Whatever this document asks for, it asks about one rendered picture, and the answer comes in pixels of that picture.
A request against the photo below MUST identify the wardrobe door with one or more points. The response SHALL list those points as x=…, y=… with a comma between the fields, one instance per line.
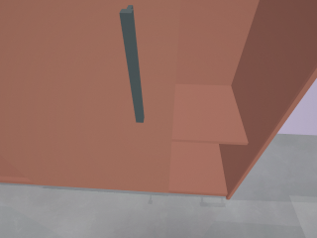
x=7, y=170
x=67, y=114

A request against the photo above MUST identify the handle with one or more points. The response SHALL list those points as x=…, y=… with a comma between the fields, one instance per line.
x=127, y=20

